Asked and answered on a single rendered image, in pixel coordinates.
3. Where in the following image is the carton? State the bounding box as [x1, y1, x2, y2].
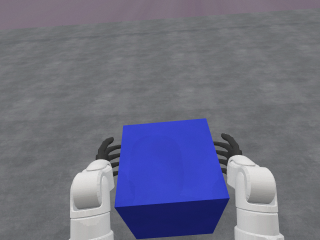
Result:
[114, 118, 230, 239]

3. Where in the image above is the right robot hand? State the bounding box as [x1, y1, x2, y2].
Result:
[213, 133, 243, 175]

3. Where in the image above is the right robot forearm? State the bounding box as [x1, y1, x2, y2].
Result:
[227, 155, 284, 240]

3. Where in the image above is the left robot forearm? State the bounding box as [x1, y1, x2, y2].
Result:
[69, 159, 115, 240]

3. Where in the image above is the left robot hand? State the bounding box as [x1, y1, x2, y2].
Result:
[95, 137, 121, 177]

